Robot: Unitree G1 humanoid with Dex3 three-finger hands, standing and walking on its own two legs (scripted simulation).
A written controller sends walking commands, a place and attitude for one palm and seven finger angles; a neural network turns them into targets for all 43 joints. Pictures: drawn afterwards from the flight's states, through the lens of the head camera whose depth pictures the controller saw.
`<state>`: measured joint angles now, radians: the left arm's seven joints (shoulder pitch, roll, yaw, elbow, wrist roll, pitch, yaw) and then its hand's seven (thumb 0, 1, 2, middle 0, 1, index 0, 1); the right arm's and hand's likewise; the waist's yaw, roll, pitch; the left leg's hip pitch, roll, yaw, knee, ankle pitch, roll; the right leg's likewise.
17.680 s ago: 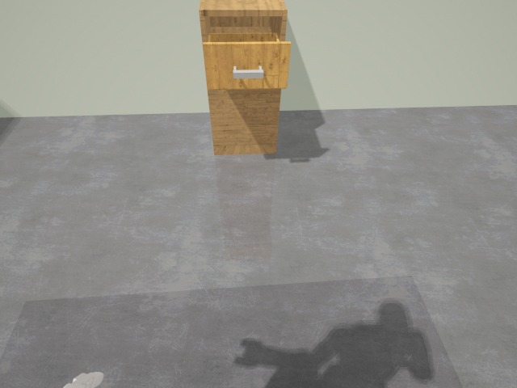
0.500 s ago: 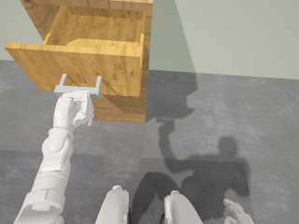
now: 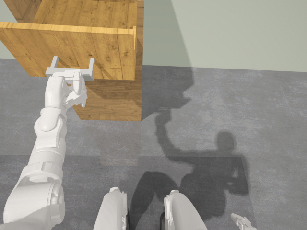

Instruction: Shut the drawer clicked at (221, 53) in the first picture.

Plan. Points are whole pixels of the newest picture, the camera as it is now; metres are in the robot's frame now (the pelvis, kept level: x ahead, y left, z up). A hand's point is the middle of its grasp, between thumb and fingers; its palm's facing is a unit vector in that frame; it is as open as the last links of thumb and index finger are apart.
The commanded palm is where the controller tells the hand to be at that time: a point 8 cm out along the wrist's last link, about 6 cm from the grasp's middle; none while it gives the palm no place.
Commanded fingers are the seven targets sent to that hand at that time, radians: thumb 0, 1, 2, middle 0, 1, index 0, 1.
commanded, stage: push the drawer shut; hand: left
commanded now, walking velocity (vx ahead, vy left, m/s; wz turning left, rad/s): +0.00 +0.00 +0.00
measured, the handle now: (72, 67) +0.54 +0.21 +0.04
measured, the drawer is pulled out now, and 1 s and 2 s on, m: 0.13 0.00 0.00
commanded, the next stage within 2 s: pull the fist back off the drawer in 1.38 s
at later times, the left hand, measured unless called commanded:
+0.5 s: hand (87, 73) +0.52 +0.16 +0.04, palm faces -0.04 -1.00 -0.04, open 3.4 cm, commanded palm +0.51 +0.20 +0.04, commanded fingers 0.00 0.90 0.90 -1.40 -1.60 -1.40 -1.60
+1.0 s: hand (90, 55) +0.58 +0.16 +0.04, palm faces -0.03 -1.00 -0.03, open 3.3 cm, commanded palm +0.58 +0.19 +0.04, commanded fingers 0.00 0.90 0.90 -1.40 -1.60 -1.40 -1.60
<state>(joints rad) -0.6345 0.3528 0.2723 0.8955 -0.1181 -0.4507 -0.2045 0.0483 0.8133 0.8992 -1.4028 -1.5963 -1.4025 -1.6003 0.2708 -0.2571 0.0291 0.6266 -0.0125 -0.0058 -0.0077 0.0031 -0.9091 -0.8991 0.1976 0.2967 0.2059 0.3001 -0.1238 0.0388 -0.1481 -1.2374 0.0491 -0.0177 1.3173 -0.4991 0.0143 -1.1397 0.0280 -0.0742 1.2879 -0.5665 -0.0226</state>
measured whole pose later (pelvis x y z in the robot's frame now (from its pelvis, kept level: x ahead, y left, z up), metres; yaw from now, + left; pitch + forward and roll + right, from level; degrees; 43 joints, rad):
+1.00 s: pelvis +0.00 +0.01 -0.02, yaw -3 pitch +32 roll -6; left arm -1.14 0.61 0.41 1.24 0.03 -0.37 -0.18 0.05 0.79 0.89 -1.40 -1.60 -1.40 -1.60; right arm 0.35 -0.26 0.07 0.64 -0.06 0.06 0.03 0.00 -0.91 -0.90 0.20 0.30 0.21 0.30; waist -0.26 0.06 -0.12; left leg -1.46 0.07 -0.04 1.41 -0.51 0.03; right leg -1.34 0.05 -0.09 1.34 -0.56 -0.01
